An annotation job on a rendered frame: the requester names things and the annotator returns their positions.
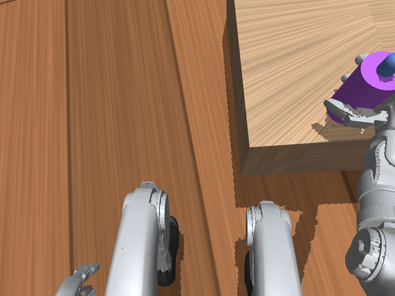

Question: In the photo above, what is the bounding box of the right robot hand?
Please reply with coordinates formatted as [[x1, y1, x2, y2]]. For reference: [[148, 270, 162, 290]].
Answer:
[[323, 54, 395, 134]]

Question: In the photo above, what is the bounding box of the right robot arm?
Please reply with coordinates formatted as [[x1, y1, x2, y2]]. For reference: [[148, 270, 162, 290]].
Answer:
[[345, 129, 395, 296]]

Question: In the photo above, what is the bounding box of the bottle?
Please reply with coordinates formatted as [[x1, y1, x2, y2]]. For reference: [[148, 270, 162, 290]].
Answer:
[[326, 51, 395, 124]]

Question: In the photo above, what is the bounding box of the left robot foot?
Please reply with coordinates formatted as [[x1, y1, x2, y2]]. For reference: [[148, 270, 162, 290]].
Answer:
[[157, 216, 179, 287]]

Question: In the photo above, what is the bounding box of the left robot hand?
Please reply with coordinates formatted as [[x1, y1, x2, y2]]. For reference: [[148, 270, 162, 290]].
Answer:
[[55, 263, 100, 296]]

